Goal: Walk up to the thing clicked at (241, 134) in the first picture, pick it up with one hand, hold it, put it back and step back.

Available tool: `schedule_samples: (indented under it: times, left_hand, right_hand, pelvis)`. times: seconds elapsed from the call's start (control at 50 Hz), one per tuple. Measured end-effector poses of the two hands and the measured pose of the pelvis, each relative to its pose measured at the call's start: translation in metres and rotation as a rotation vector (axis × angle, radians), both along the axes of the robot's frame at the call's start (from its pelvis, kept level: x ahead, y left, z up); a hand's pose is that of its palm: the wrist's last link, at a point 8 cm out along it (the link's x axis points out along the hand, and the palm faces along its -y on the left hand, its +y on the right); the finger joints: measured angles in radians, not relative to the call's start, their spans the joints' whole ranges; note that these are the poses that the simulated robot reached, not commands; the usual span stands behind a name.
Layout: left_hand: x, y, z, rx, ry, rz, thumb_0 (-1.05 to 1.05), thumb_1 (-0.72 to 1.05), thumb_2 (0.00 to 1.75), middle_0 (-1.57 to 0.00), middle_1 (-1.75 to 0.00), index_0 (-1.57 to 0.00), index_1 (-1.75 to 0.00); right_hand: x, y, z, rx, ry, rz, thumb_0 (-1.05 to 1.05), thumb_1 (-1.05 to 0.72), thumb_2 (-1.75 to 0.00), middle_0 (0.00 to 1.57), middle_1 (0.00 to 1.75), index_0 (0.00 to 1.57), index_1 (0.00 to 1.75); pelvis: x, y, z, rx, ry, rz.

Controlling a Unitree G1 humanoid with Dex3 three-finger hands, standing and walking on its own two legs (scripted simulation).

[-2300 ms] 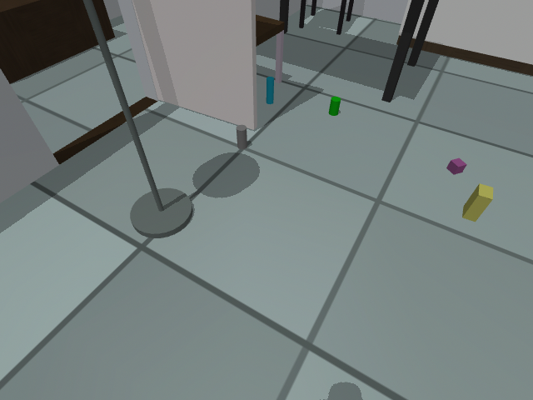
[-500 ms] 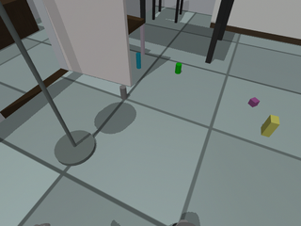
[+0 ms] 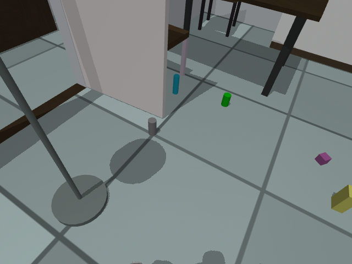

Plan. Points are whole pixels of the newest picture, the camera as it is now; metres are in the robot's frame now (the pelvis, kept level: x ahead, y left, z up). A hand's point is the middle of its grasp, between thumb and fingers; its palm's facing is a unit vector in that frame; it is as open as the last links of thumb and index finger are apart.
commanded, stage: walk up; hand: left
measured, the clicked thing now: (152, 126) +1.13 +0.21 -0.68
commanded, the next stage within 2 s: none
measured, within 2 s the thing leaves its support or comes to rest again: neither
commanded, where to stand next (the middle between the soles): +0.81 -0.02 m, yaw +1 degrees
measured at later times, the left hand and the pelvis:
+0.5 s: hand (104, 188) +0.34 +0.23 -0.11, palm faces -0.02 -0.91 -0.41, open 7.4 cm; pelvis +0.23 -0.05 +0.00, yaw +0 degrees
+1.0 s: hand (109, 165) +0.44 +0.25 -0.15, palm faces +0.01 -0.93 -0.36, open 7.4 cm; pelvis +0.43 -0.03 +0.01, yaw +2 degrees
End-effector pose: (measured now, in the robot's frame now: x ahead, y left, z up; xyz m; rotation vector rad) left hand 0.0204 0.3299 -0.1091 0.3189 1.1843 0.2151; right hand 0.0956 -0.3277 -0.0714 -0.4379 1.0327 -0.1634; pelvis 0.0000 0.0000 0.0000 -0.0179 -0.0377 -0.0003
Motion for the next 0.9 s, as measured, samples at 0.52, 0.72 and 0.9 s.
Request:
schedule_samples:
  times: [0.52, 0.72, 0.9]
  left_hand:
    - [0.317, -0.066, 0.046, 0.061, -0.173, -0.082, 0.01, 0.91, 0.90, -0.20, -0.30, -0.20, -0.30]
    - [0.343, -0.075, 0.053, 0.053, -0.092, -0.022, 0.01, 0.90, 0.90, -0.20, -0.30, -0.20, -0.30]
    - [0.374, -0.046, 0.012, 0.021, 0.015, 0.045, 0.01, 0.90, 0.90, -0.20, -0.30, -0.20, -0.30]
  right_hand:
    - [0.175, -0.044, -0.043, 0.100, 0.149, -0.108, 0.01, -0.90, -0.90, 0.21, 0.30, 0.20, 0.30]
    - [0.293, -0.048, -0.020, 0.111, 0.095, -0.033, 0.00, -0.90, -0.90, 0.20, 0.30, 0.20, 0.30]
    - [0.406, -0.026, -0.012, 0.050, 0.056, 0.036, 0.00, -0.90, -0.90, 0.20, 0.30, 0.20, 0.30]
  pelvis:
    - [0.241, -0.053, 0.006, 0.045, -0.017, 0.002]
    - [0.318, -0.062, 0.024, 0.014, -0.001, 0.017]
    - [0.400, -0.042, 0.005, -0.009, -0.001, 0.046]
